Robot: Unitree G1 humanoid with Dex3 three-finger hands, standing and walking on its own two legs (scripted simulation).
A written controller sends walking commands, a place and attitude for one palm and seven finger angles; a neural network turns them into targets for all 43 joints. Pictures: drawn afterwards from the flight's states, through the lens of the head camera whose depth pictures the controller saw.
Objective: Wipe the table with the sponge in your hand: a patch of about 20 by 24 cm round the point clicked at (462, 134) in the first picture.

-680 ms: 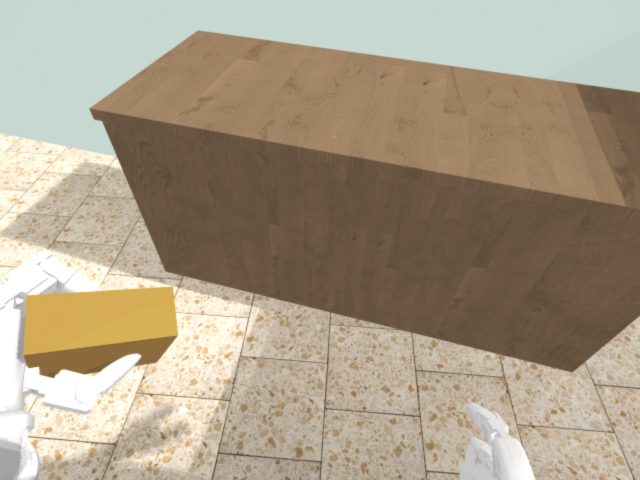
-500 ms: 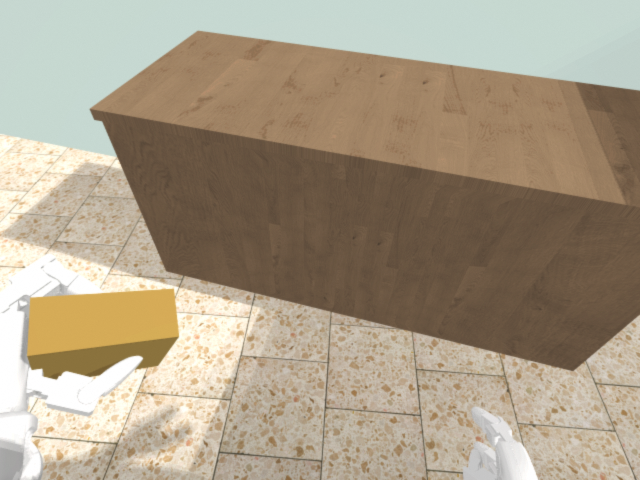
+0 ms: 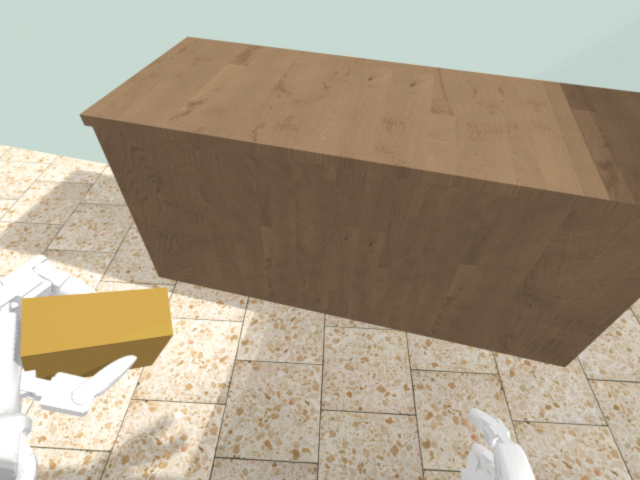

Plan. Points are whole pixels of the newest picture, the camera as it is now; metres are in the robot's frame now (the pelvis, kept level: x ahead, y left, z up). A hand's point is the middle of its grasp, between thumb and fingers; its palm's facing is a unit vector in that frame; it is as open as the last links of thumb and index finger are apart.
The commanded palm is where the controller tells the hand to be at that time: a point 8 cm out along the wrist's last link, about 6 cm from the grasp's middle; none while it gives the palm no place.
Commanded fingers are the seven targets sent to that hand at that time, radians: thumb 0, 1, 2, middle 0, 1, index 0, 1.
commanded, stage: walk to a spot facing it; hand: left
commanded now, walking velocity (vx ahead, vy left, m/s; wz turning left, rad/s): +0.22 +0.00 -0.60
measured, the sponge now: (118, 334) +0.21 +0.22 +0.14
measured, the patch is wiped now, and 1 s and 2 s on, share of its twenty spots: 0.00 0.00 0.00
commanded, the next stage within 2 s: turn to face it in 0.20 s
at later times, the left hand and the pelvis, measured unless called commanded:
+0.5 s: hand (209, 260) +0.29 +0.15 +0.17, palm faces +0.21 -0.86 -0.47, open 9.2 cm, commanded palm +0.25 +0.20 +0.18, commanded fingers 0.00 0.10 1.30 -1.20 -1.60 -1.20 -1.60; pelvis +0.04 -0.05 +0.00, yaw -11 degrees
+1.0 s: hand (352, 252) +0.33 +0.00 +0.15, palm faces -0.11 -0.84 -0.53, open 9.2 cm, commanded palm +0.30 +0.08 +0.18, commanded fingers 0.00 0.10 1.30 -1.20 -1.60 -1.20 -1.60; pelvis +0.02 -0.09 -0.01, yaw -28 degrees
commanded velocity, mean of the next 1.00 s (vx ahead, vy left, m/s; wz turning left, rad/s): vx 0.06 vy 0.00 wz -0.44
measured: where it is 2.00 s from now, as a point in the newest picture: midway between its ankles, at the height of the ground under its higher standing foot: outside the picture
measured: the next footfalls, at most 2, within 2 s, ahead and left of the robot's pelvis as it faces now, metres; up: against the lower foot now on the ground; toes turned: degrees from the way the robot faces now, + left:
left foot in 0.56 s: +0.13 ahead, +0.09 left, +0.00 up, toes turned -9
right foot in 0.84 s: +0.08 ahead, -0.19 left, +0.00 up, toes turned -28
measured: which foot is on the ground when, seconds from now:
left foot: down 0.00-0.20, up 0.22-0.54, down 0.56-0.84, up 0.86-1.00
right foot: down 0.00-0.58, up 0.60-0.82, down 0.84-1.00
